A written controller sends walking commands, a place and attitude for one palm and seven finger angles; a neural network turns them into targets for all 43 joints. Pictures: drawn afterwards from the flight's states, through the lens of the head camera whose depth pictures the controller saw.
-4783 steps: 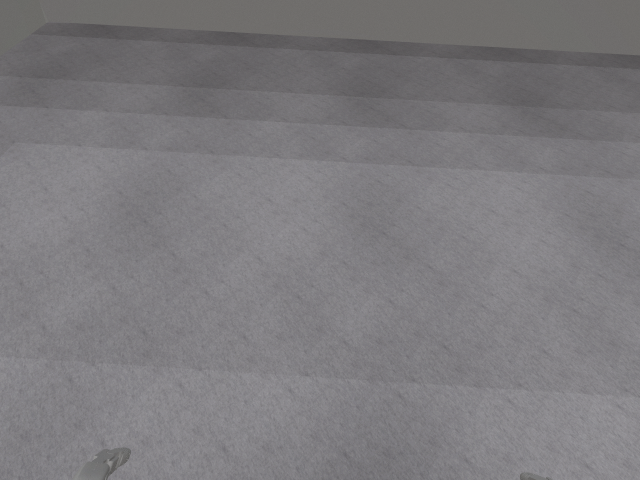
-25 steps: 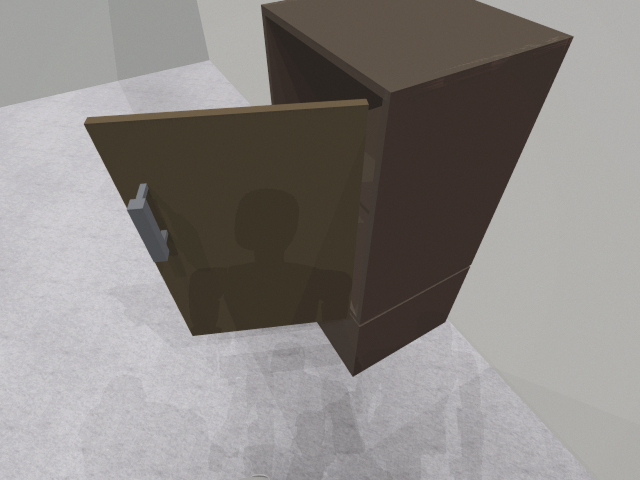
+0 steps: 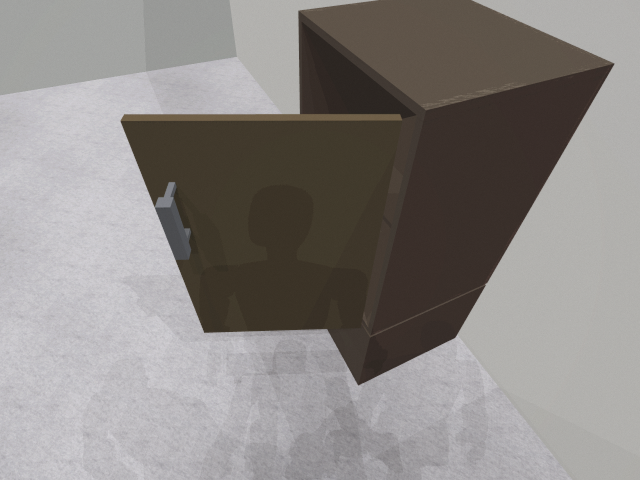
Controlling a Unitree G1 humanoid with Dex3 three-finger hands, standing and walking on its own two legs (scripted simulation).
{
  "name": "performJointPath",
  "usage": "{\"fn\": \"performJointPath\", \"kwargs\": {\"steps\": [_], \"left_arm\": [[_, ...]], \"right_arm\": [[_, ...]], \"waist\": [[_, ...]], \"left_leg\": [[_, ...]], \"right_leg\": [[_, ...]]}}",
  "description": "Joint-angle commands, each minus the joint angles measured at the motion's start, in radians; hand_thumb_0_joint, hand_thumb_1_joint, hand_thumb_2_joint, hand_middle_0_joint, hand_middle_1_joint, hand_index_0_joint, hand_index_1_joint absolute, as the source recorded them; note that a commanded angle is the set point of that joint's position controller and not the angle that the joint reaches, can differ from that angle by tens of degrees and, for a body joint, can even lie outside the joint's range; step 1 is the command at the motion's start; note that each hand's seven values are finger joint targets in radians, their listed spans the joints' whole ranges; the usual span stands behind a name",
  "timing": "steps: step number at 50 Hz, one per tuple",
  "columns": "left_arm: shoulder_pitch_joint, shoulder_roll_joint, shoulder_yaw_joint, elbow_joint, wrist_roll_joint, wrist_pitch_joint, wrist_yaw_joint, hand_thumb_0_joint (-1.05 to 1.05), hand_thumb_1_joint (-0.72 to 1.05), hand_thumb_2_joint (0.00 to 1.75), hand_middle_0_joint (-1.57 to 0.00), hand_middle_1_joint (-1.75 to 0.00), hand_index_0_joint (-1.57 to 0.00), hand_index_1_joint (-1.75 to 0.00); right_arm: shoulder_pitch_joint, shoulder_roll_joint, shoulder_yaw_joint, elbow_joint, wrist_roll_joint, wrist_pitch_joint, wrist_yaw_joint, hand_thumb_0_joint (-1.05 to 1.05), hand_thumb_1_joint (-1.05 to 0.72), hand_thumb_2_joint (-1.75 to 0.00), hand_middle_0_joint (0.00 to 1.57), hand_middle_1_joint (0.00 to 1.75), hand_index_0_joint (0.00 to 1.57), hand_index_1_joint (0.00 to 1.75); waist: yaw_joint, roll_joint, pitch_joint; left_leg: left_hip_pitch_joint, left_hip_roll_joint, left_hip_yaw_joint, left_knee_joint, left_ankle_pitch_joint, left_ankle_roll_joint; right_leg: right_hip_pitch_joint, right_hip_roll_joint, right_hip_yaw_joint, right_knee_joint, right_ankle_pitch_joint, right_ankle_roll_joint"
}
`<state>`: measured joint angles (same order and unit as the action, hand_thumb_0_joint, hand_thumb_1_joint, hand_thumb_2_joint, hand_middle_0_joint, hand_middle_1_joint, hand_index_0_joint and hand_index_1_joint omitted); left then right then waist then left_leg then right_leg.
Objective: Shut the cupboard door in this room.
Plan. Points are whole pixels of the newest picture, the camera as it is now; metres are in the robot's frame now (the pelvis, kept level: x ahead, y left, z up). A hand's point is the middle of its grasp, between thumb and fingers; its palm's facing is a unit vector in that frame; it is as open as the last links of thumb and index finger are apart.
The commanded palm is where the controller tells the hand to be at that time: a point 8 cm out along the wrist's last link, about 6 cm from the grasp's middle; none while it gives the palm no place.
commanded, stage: look again from close up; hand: left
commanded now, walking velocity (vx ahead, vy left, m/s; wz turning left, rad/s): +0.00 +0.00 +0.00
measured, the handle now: (177, 221) +0.49 +0.28 +0.02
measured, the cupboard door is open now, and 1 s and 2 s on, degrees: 67 67 67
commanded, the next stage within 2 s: shuffle to correct the standing spot in 0.28 s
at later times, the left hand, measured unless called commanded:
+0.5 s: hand out of the picture +0.10 +0.21 -0.16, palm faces -0.02 -0.96 -0.27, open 7.4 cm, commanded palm none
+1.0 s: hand out of the picture +0.10 +0.20 -0.16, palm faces +0.05 -0.97 -0.25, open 7.4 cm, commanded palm none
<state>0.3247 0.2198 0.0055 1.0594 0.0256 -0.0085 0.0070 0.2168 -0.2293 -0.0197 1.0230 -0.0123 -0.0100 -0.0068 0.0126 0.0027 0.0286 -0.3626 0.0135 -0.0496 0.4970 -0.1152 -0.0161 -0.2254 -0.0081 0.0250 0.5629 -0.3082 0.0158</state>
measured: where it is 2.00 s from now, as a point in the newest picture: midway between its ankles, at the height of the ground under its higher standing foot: outside the picture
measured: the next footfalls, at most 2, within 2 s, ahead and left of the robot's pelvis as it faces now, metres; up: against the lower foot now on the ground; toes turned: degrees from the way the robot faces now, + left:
right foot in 0.98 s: +0.10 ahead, -0.07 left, +0.00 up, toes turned +1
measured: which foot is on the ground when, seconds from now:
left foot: down 0.00-1.00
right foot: down 0.00-0.70, up 0.72-0.96, down 0.98-1.00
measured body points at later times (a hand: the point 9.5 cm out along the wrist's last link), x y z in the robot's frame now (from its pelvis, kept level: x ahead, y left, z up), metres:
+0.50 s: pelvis +0.06 +0.00 +0.00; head +0.08 +0.00 +0.45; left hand +0.10 +0.26 -0.14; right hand +0.10 -0.26 -0.14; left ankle +0.10 +0.13 -0.73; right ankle +0.00 -0.14 -0.73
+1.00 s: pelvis +0.06 +0.01 +0.00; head +0.10 +0.00 +0.45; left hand +0.10 +0.25 -0.14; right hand +0.14 -0.21 -0.16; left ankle +0.11 +0.12 -0.73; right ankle +0.05 -0.09 -0.73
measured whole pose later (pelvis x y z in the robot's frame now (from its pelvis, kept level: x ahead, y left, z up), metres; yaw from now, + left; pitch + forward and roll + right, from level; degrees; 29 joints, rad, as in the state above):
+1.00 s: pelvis +0.06 +0.01 +0.00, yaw +3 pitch +0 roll +2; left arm 0.20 0.19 0.01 1.00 0.02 0.01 0.02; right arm 0.16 -0.17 -0.01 1.02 -0.01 0.01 -0.01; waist 0.01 -0.01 0.08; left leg -0.31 -0.04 0.02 0.49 -0.18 0.01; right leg -0.23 -0.02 -0.03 0.56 -0.31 -0.01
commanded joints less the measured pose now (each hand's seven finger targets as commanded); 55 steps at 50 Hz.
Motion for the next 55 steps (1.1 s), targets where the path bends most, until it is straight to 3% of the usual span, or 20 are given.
{"fn": "performJointPath", "kwargs": {"steps": [1,6,18,21,22,25,28,31,32,33,34,35,37,40,44,47,49,50,52,55], "left_arm": [[0.0,0.157,0.03,-0.049,-0.004,-0.021,0.011,0.0,0.9,0.9,-0.2,-0.3,-0.2,-0.3],[0.0,0.174,0.027,-0.037,-0.005,-0.022,0.009,0.0,0.9,0.9,-0.2,-0.3,-0.2,-0.3],[-0.054,0.2,0.03,-0.028,-0.01,-0.027,0.016,0.0,0.9,0.9,-0.2,-0.3,-0.2,-0.3],[-0.065,0.2,0.035,-0.032,-0.01,-0.021,0.018,0.0,0.9,0.9,-0.2,-0.3,-0.2,-0.3],[-0.052,0.171,0.033,-0.031,-0.008,-0.011,0.021,0.0,0.9,0.9,-0.2,-0.3,-0.2,-0.3],[-0.034,0.198,0.05,-0.047,-0.007,0.005,0.026,0.0,0.9,0.9,-0.2,-0.3,-0.2,-0.3],[-0.022,0.238,0.076,-0.08,-0.002,0.015,0.033,0.0,0.9,0.9,-0.2,-0.3,-0.2,-0.3],[-0.041,0.235,0.085,-0.114,0.004,0.02,0.04,0.0,0.9,0.9,-0.2,-0.3,-0.2,-0.3],[-0.065,0.232,0.085,-0.129,0.003,0.024,0.039,0.0,0.9,0.9,-0.2,-0.3,-0.2,-0.3],[-0.076,0.196,0.078,-0.143,-0.003,0.028,0.038,0.0,0.9,0.9,-0.2,-0.3,-0.2,-0.3],[-0.096,0.134,0.064,-0.165,-0.011,0.028,0.036,0.0,0.9,0.9,-0.2,-0.3,-0.2,-0.3],[-0.121,0.109,0.053,-0.171,-0.013,0.031,0.042,0.0,0.9,0.9,-0.2,-0.3,-0.2,-0.3],[-0.131,0.097,0.049,-0.166,-0.012,0.036,0.04,0.0,0.9,0.9,-0.2,-0.3,-0.2,-0.3],[-0.079,0.055,0.037,-0.135,-0.009,0.036,0.026,0.0,0.9,0.9,-0.2,-0.3,-0.2,-0.3],[-0.047,0.046,0.027,-0.114,-0.011,0.026,0.021,0.0,0.9,0.9,-0.2,-0.3,-0.2,-0.3],[0.007,0.057,0.028,-0.082,-0.007,0.003,0.024,0.0,0.9,0.9,-0.2,-0.3,-0.2,-0.3],[-0.032,0.127,0.026,-0.081,-0.001,-0.013,0.027,0.0,0.9,0.9,-0.2,-0.3,-0.2,-0.3],[-0.068,0.144,0.023,-0.09,-0.006,-0.014,0.024,0.0,0.9,0.9,-0.2,-0.3,-0.2,-0.3],[-0.122,0.106,0.019,-0.09,-0.008,-0.018,0.024,0.0,0.9,0.9,-0.2,-0.3,-0.2,-0.3],[-0.07,0.074,0.009,-0.057,-0.014,-0.02,0.022,0.0,0.9,0.9,-0.2,-0.3,-0.2,-0.3]], "right_arm": [[0.014,-0.152,-0.028,-0.04,-0.004,-0.013,-0.005,0.0,-0.9,-0.9,0.2,0.3,0.2,0.3],[-0.007,-0.163,-0.022,-0.031,-0.004,-0.017,-0.004,0.0,-0.9,-0.9,0.2,0.3,0.2,0.3],[-0.028,-0.171,-0.009,0.009,0.002,-0.032,-0.012,0.0,-0.9,-0.9,0.2,0.3,0.2,0.3],[-0.032,-0.159,-0.006,0.009,0.002,-0.025,-0.01,0.0,-0.9,-0.9,0.2,0.3,0.2,0.3],[-0.022,-0.114,0.0,0.01,0.001,-0.017,-0.008,0.0,-0.9,-0.9,0.2,0.3,0.2,0.3],[-0.024,-0.106,-0.002,-0.02,-0.002,0.001,-0.007,0.0,-0.9,-0.9,0.2,0.3,0.2,0.3],[-0.038,-0.108,-0.017,-0.062,-0.005,0.014,-0.007,0.0,-0.9,-0.9,0.2,0.3,0.2,0.3],[-0.034,-0.097,-0.024,-0.088,-0.003,0.019,-0.005,0.0,-0.9,-0.9,0.2,0.3,0.2,0.3],[-0.001,-0.106,-0.028,-0.081,-0.004,0.018,-0.004,0.0,-0.9,-0.9,0.2,0.3,0.2,0.3],[0.058,-0.135,-0.034,-0.071,-0.011,0.012,-0.004,0.0,-0.9,-0.9,0.2,0.3,0.2,0.3],[0.127,-0.191,-0.049,-0.065,-0.017,0.009,-0.008,0.0,-0.9,-0.9,0.2,0.3,0.2,0.3],[0.153,-0.193,-0.046,-0.061,-0.006,0.01,-0.014,0.0,-0.9,-0.9,0.2,0.3,0.2,0.3],[0.065,-0.141,-0.037,-0.084,-0.005,0.003,-0.019,0.0,-0.9,-0.9,0.2,0.3,0.2,0.3],[0.005,-0.12,-0.031,-0.096,-0.014,0.002,-0.022,0.0,-0.9,-0.9,0.2,0.3,0.2,0.3],[-0.003,-0.121,-0.035,-0.08,-0.011,-0.001,-0.022,0.0,-0.9,-0.9,0.2,0.3,0.2,0.3],[-0.022,-0.091,-0.03,-0.057,-0.001,0.0,-0.017,0.0,-0.9,-0.9,0.2,0.3,0.2,0.3],[-0.024,-0.019,-0.013,-0.055,0.011,0.002,-0.008,0.0,-0.9,-0.9,0.2,0.3,0.2,0.3],[-0.013,-0.019,-0.01,-0.049,0.004,0.004,-0.005,0.0,-0.9,-0.9,0.2,0.3,0.2,0.3],[0.018,-0.007,-0.01,-0.004,-0.007,0.016,-0.005,0.0,-0.9,-0.9,0.2,0.3,0.2,0.3],[0.034,-0.013,0.004,0.033,-0.005,0.002,-0.008,0.0,-0.9,-0.9,0.2,0.3,0.2,0.3]], "waist": [[-0.021,0.004,0.055],[-0.012,0.011,0.043],[-0.001,-0.011,-0.06],[0.003,-0.001,-0.052],[0.007,-0.015,-0.027],[0.018,-0.067,-0.02],[0.031,-0.145,0.004],[0.017,-0.182,0.018],[-0.007,-0.134,-0.001],[-0.035,-0.021,-0.046],[-0.058,0.193,-0.093],[-0.065,0.227,-0.118],[-0.032,0.101,-0.057],[-0.004,0.076,-0.079],[-0.007,0.101,-0.112],[0.021,0.045,-0.101],[-0.008,-0.159,-0.053],[-0.022,-0.162,-0.026],[-0.042,-0.201,0.017],[-0.03,-0.082,0.032]], "left_leg": [[0.095,0.055,-0.099,-0.136,-0.288,0.04],[0.102,0.06,-0.102,-0.152,-0.241,0.043],[0.196,0.076,-0.048,-0.07,0.168,0.044],[0.178,0.063,-0.035,-0.05,0.15,0.038],[0.147,0.054,-0.021,-0.035,0.14,0.032],[0.059,0.02,0.021,0.039,0.105,0.017],[-0.029,-0.004,0.073,0.155,0.023,0.002],[-0.01,-0.004,0.092,0.097,-0.117,-0.001],[0.082,0.005,0.088,0.039,0.045,0.01],[0.214,0.074,-0.022,-0.004,0.275,0.062],[0.329,0.241,-0.252,-0.061,0.565,0.19],[0.279,0.286,-0.328,-0.138,0.642,0.251],[0.191,0.291,-0.286,-0.16,0.427,0.273],[0.168,0.205,-0.184,-0.171,0.29,0.226],[0.192,0.2,-0.181,-0.187,0.181,0.212],[0.114,0.143,-0.128,-0.123,0.024,0.139],[0.061,0.01,-0.001,-0.03,-0.162,0.034],[0.115,-0.005,0.014,-0.025,-0.162,0.022],[0.176,0.014,0.023,-0.02,-0.109,0.013],[0.21,0.043,-0.002,-0.087,0.009,0.022]], "right_leg": [[-0.166,-0.065,0.11,-0.206,-0.232,-0.065],[-0.12,-0.069,0.102,-0.204,-0.156,-0.063],[0.037,-0.085,0.072,-0.161,0.211,-0.045],[0.05,-0.1,0.072,-0.15,0.213,-0.047],[0.053,-0.108,0.069,-0.139,0.225,-0.047],[0.093,-0.175,0.108,-0.115,0.274,-0.071],[0.121,-0.285,0.165,-0.085,0.458,-0.127],[0.098,-0.311,0.142,-0.009,0.588,-0.146],[0.046,-0.272,0.076,0.062,0.57,-0.116],[-0.048,-0.168,-0.01,0.203,0.431,-0.066],[-0.195,-0.034,-0.111,0.437,-0.045,-0.005],[-0.199,-0.011,-0.011,0.569,-0.344,-0.009],[-0.211,-0.063,0.019,0.566,-0.305,-0.021],[-0.136,-0.055,-0.029,0.41,-0.205,-0.011],[-0.049,-0.036,-0.042,0.163,-0.147,-0.017],[0.109,-0.038,-0.032,-0.144,0.041,-0.018],[0.062,-0.22,0.197,-0.296,0.075,-0.076],[-0.027,-0.262,0.21,-0.309,0.079,-0.117],[-0.115,-0.196,0.145,-0.304,-0.007,-0.116],[-0.099,-0.131,0.081,-0.266,0.036,-0.08]]}}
